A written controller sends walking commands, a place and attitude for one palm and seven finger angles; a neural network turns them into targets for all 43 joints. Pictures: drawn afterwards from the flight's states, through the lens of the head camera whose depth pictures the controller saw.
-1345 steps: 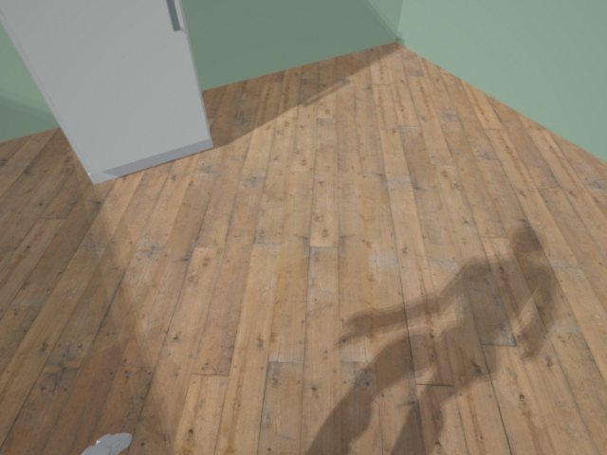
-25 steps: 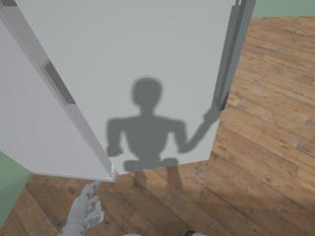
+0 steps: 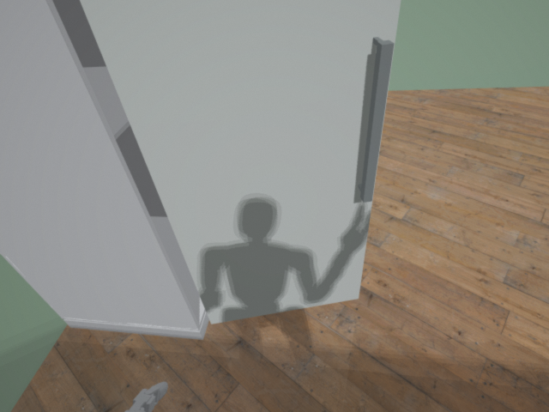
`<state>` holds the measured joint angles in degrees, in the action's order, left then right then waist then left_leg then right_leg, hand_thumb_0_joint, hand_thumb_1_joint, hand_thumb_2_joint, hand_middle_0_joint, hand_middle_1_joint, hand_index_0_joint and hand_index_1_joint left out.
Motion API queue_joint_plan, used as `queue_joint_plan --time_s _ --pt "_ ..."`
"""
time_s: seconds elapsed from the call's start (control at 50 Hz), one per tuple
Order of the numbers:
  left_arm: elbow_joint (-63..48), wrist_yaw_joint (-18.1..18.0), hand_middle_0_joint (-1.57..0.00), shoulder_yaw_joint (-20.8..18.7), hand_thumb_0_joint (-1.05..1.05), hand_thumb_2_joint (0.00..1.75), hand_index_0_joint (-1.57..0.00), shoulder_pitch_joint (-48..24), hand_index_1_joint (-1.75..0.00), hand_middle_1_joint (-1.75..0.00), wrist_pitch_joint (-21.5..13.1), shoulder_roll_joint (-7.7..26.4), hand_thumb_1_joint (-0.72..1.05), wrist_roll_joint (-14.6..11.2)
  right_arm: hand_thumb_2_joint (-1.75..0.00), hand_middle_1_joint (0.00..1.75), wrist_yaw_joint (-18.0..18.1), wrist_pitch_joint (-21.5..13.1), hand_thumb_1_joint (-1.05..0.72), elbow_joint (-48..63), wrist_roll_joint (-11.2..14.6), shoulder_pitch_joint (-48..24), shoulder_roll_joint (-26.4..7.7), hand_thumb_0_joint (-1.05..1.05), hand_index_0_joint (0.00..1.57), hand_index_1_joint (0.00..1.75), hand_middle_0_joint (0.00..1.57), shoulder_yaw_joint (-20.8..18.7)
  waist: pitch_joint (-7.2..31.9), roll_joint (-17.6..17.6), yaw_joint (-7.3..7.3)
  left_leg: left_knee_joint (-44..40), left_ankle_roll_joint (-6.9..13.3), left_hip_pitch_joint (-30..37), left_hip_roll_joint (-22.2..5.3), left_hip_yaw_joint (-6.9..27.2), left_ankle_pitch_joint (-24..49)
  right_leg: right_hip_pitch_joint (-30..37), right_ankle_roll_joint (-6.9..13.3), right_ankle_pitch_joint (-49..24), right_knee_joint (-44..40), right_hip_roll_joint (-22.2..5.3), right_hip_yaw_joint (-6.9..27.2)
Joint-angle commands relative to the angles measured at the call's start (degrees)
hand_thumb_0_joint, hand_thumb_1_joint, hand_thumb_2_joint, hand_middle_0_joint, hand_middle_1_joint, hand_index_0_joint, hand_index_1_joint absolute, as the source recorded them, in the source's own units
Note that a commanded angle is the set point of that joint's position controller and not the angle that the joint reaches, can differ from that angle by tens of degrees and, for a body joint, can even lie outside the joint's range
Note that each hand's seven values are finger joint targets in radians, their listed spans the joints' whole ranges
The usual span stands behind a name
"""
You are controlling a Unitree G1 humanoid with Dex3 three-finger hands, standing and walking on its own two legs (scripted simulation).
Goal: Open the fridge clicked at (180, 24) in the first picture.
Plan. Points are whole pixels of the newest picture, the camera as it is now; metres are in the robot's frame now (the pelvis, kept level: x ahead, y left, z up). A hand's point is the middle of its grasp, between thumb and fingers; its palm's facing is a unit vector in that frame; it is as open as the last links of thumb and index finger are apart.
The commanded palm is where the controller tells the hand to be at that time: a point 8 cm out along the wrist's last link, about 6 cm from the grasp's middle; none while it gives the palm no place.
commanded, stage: stop stepping back and stand still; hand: right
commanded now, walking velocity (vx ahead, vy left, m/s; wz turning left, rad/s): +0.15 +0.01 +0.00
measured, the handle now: (370, 129) +0.73 -0.16 +0.08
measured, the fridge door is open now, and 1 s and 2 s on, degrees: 74 74 74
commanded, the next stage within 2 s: let the arm hang, fingers relaxed in 0.18 s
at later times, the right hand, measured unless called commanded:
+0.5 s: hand out of the picture +0.15 -0.20 -0.14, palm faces +0.00 +0.99 -0.15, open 7.4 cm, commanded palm none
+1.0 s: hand out of the picture +0.04 -0.24 -0.18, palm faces +0.04 +0.97 -0.22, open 7.4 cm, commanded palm none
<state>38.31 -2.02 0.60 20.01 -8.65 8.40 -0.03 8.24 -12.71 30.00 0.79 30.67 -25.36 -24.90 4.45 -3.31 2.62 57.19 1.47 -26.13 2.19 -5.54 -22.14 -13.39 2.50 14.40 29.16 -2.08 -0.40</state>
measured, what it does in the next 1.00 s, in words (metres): steps on the spot: left foot, then left foot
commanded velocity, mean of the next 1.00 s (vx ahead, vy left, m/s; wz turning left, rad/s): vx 0.00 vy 0.00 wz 0.00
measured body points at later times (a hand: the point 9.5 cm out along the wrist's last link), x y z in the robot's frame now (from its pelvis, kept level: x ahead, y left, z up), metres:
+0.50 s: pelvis -0.01 -0.03 -0.01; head +0.00 -0.06 +0.44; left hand +0.10 +0.22 -0.11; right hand +0.15 -0.25 -0.12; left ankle +0.02 +0.13 -0.69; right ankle +0.02 -0.12 -0.74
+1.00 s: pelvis +0.04 -0.05 +0.00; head +0.07 -0.06 +0.44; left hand +0.02 +0.15 -0.16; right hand +0.04 -0.29 -0.17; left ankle +0.04 +0.12 -0.74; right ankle +0.02 -0.12 -0.74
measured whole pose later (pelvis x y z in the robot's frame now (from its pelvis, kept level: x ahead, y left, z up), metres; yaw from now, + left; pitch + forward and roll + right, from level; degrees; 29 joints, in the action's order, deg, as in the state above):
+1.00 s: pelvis +0.04 -0.05 +0.00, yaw -1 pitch +1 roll +1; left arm 60.3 -1.8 0.7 20.1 0.0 5.6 0.8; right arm 1.8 0.7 -61.9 -0.6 15.9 -12.0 -0.9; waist -2.3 -1.1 0.4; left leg 25.9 -3.3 -12.5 -2.9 4.5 -14.3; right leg -11.9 4.1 16.4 27.7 3.5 -1.2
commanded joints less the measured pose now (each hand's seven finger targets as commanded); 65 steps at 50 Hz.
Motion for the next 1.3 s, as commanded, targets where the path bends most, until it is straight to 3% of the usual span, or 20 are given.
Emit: queue_joint_plan --time_s 0.0,0.04,0.08,0.1,0.14,0.24,0.26,0.28,0.3,0.34,0.44,0.48,0.5,0.52,0.54,0.62,0.68,0.72,0.78,1.28 --pt "-10.06 -2.19 -0.2 -3.35 0.0 0.9 -0.2 -10.16 -0.3 -0.3 -1.97 10.14 0.9 0.35 -0.9 0.3 0.23 -2.14 -0.9 4.11 0.63 -4.99 -7.24 0.0 0.2 0.3 0.2 -5.47 -4.62 17.72 -2.5 -22.75 0.86 19.01 0.46 -2.85 -4.84 -15.31 4.08 24.99 -17.28 -10.41 9.19" --pt "-9.64 -2.66 -0.2 -3.67 0.0 0.9 -0.2 -10.17 -0.3 -0.3 -1.02 10.74 0.9 0.11 -0.9 0.3 -0.3 -0.9 -0.9 -0.15 0.05 -7.45 -7.21 0.0 0.2 0.3 0.2 -4.02 -4.08 4.2 -3.76 -33.83 2.17 28.17 -1.43 1.66 -4.04 -20.05 2.18 22.72 -0.42 -4.7 4.94" --pt "-10.81 -2.29 -0.2 -4.54 0.0 0.9 -0.2 -10.07 -0.3 -0.3 -0.2 10.48 0.9 -0.51 -0.9 0.3 -0.53 -0.47 -0.9 -1.24 0.7 -9.73 -8.49 0.0 0.2 0.3 0.2 -3.69 -2.95 -14.74 -2.8 -45.61 11.39 21.3 -20.62 32.14 -5.91 -24.69 0.07 14.48 35.13 4.56 -1.42" --pt "-11.06 -1.83 -0.2 -3.68 0.0 0.9 -0.2 -11.12 -0.3 -0.3 -0.46 10.42 0.9 -0.08 -0.9 0.3 -0.38 -1.68 -0.9 6.14 1.75 -15.61 -12.22 0.0 0.2 0.3 0.2 -5.98 -3.33 -11.82 -1.81 -43.77 13.88 15.14 -22.36 31.08 5.47 -22.86 -1.76 10.02 44.05 2.14 -0.37" --pt "-8.79 -1.68 -0.2 -4.8 0.0 0.9 -0.2 -9.46 -0.3 -0.3 -0.47 10.61 0.9 -0.26 -0.9 0.3 -0.13 -1.14 -0.9 2.55 1.5 -11.88 -7.1 0.0 0.2 0.3 0.2 -3.23 -6.56 -11.22 -1.8 -47.41 12.04 5.23 -20.45 29.9 -19.94 -18.14 -1.32 11.43 36.71 -0.87 3.51" --pt "-8.97 -3.47 -0.2 -2.75 0.0 0.9 -0.2 -11.43 -0.3 -0.3 -1.93 9.07 0.9 0.62 -0.9 0.3 1.57 -3.71 -0.9 15.79 0.17 -15.35 -9.41 0.0 0.2 0.3 0.2 -3.93 -3.63 9.26 -1.02 -30.84 5.39 0.77 -10.9 10.97 -10.41 7.04 -0.16 5.74 -3.96 1.44 -3.04" --pt "3.81 2.93 -0.2 -6.36 0.0 0.9 -0.2 -2.16 -0.3 -0.3 -1.16 18.88 0.9 2.52 -0.9 0.3 -6.08 8.89 -0.9 -34.91 -4.91 -7.11 12.19 0.0 0.2 0.3 0.2 18.99 -5.89 25.29 4.11 -4.77 -0.92 -13.23 -7.29 1.38 0.93 5.75 3.61 -15.71 -1.0 -9.81 16.18" --pt "-0.87 2.33 -0.2 -6.89 0.0 0.9 -0.2 0.19 -0.3 -0.3 3.96 17.42 0.9 1.94 -0.9 0.3 -7.1 13.53 -0.9 -32.76 -4.53 -5.4 11.94 0.0 0.2 0.3 0.2 18.05 -6.07 23.99 2.25 6.7 -2.34 -16.51 -2.67 2.77 -14.83 6.35 8.77 -31.69 -6.39 -17.28 24.9" --pt "-2.43 1.41 -0.2 -6.31 0.0 0.9 -0.2 0.36 -0.3 -0.3 4.58 17.47 0.9 2.42 -0.9 0.3 -7.24 14.17 -0.9 -32.53 -4.09 -9.39 11.13 0.0 0.2 0.3 0.2 18.49 0.36 9.9 3.09 15.89 -2.34 -16.91 -2.11 7.42 -13.95 5.99 12.19 -30.8 -5.0 -19.8 31.39" --pt "-3.95 0.52 -0.2 -5.46 0.0 0.9 -0.2 -2.03 -0.3 -0.3 4.66 16.47 0.9 3.44 -0.9 0.3 -7.7 13.51 -0.9 -37.68 -3.4 -16.16 10.07 0.0 0.2 0.3 0.2 19.3 -0.9 0.05 1.74 19.06 -3.13 -15.75 -4.72 10.76 -10.04 3.25 13.05 -31.98 -3.78 -18.26 27.05" --pt "0.4 0.58 -0.2 -3.26 0.0 0.9 -0.2 -8.2 -0.3 -0.3 6.53 14.25 0.9 2.96 -0.9 0.3 -9.21 14.87 -0.9 -57.54 -2.73 -17.08 8.71 0.0 0.2 0.3 0.2 21.97 -2.47 14.77 -3.05 -9.75 -3.53 6.05 -3.71 5.05 -3.9 -8.93 6.47 -8.68 -8.51 -8.04 9.57" --pt "2.46 0.67 -0.2 -3.19 0.0 0.9 -0.2 -7.44 -0.3 -0.3 7.53 14.14 0.9 2.28 -0.9 0.3 -8.93 14.04 -0.9 -65.73 -2.71 -11.76 6.43 0.0 0.2 0.3 0.2 21.83 -1.81 10.52 -5.12 -24.79 -2.88 18.78 -1.13 3.95 5.6 -13.86 3.05 3.74 -3.83 -4.58 7.5" --pt "3.65 0.97 -0.2 -2.97 0.0 0.9 -0.2 -5.77 -0.3 -0.3 7.79 11.63 0.9 1.81 -0.9 0.3 -8.56 13.54 -0.9 -68.79 -2.57 -9.61 5.17 0.0 0.2 0.3 0.2 21.51 -1.03 4.56 -5.42 -30.55 -1.8 23.11 -3.68 8.46 2.58 -17.17 1.45 11.68 0.1 -1.23 5.41" --pt "3.55 1.24 -0.2 -2.67 0.0 0.9 -0.2 -5.26 -0.3 -0.3 8.35 9.25 0.9 1.3 -0.9 0.3 -8.04 13.22 -0.9 -70.75 -2.76 -8.78 2.47 0.0 0.2 0.3 0.2 21.47 -3.72 -2.0 -5.02 -38.53 2.4 19.37 -12.08 22.56 -10.76 -21.23 -0.69 17.63 8.21 3.85 1.48" --pt "3.97 1.52 -0.2 -2.94 0.0 0.9 -0.2 -4.77 -0.3 -0.3 9.13 8.72 0.9 1.33 -0.9 0.3 -7.82 13.42 -0.9 -71.02 -2.77 -11.18 0.62 0.0 0.2 0.3 0.2 21.35 -5.38 -1.01 -3.42 -45.91 6.28 9.21 -18.59 29.83 -19.6 -15.99 -1.42 15.08 14.67 4.97 -0.44" --pt "10.29 1.24 -0.2 -3.69 0.0 0.9 -0.2 4.62 -0.3 -0.3 9.52 6.24 0.9 1.87 -0.9 0.3 -6.97 13.59 -0.9 -73.45 -2.7 -20.28 7.77 0.0 0.2 0.3 0.2 20.74 -3.76 -3.96 1.8 -37.67 4.52 -3.43 -11.86 17.81 -12.11 1.32 -0.05 6.24 5.62 1.32 2.5" --pt "12.39 0.43 -0.2 -3.8 0.0 0.9 -0.2 3.69 -0.3 -0.3 8.51 9.48 0.9 2.43 -0.9 0.3 -7.4 14.22 -0.9 -77.33 -2.15 -16.98 9.39 0.0 0.2 0.3 0.2 21.83 -8.7 19.6 -0.89 -22.27 -0.83 1.64 -2.08 5.68 -2.85 -7.09 4.48 18.31 -14.73 -8.58 20.76" --pt "13.4 -0.46 -0.2 -3.46 0.0 0.9 -0.2 2.06 -0.3 -0.3 7.84 9.35 0.9 1.83 -0.9 0.3 -7.88 13.55 -0.9 -81.12 -2.05 -15.37 10.45 0.0 0.2 0.3 0.2 22.15 -6.02 7.15 -3.16 -25.89 -0.92 10.9 -2.13 6.88 5.5 -7.73 4.37 3.86 -12.24 -7.62 17.12" --pt "15.8 -0.44 -0.2 -2.29 0.0 0.9 -0.2 2.64 -0.3 -0.3 6.55 6.89 0.9 1.01 -0.9 0.3 -7.32 12.24 -0.9 -85.28 -1.26 -12.05 9.76 0.0 0.2 0.3 0.2 22.91 -2.07 7.93 -3.71 -31.39 0.32 18.32 -5.63 9.75 18.24 -2.82 1.98 -14.6 -7.6 -2.94 8.3" --pt "22.89 -0.62 -0.2 -1.9 0.0 0.9 -0.2 2.68 -0.3 -0.3 7.63 4.52 0.9 0.77 -0.9 0.3 -5.96 12.33 -0.9 -93.09 -1.6 -10.93 12.05 0.0 0.2 0.3 0.2 23.84 -8.76 3.52 -2.27 -33.37 -0.33 15.07 -6.56 9.81 19.29 4.01 0.99 -14.11 -7.59 -1.81 3.41"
